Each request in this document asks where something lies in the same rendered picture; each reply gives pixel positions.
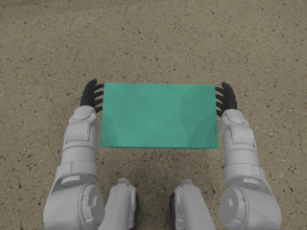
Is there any robot right forearm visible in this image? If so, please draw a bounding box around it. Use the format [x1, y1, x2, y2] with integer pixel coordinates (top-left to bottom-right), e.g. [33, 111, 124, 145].
[218, 109, 282, 225]

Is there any left robot upper arm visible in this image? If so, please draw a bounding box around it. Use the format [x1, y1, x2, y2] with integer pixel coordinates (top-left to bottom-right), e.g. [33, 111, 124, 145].
[38, 183, 106, 230]

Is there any robot right foot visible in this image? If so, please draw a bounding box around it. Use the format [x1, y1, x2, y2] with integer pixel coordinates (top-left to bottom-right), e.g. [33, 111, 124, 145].
[170, 193, 185, 230]

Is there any carton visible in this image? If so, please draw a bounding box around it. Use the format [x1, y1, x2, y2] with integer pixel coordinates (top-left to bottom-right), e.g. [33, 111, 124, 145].
[100, 82, 219, 150]

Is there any right robot upper arm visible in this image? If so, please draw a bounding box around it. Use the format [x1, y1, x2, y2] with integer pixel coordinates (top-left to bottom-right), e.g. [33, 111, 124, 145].
[218, 185, 291, 230]

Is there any robot left forearm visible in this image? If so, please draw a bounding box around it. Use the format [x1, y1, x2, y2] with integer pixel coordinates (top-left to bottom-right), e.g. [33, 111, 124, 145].
[43, 105, 99, 228]

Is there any left robot shin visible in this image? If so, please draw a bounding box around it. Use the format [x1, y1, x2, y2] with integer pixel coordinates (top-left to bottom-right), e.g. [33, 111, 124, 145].
[110, 178, 134, 227]

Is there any robot left hand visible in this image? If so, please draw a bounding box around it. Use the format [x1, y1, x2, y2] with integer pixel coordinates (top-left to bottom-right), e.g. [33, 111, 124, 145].
[80, 79, 105, 113]

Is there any robot right hand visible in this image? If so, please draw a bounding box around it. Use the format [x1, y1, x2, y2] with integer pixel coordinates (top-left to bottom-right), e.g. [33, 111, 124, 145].
[215, 82, 238, 118]

